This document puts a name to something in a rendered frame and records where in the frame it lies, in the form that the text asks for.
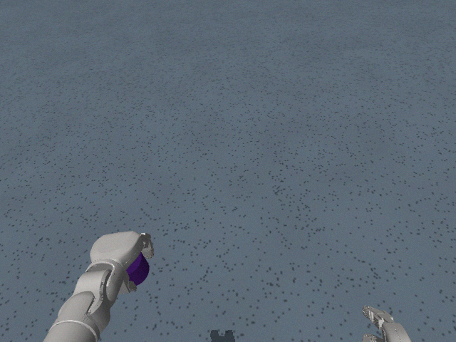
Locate right robot hand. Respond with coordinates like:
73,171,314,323
362,306,412,342

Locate left robot arm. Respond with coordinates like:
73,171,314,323
43,259,125,342

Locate tin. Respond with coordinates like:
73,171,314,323
126,252,149,286

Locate left robot hand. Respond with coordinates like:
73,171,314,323
90,231,154,294

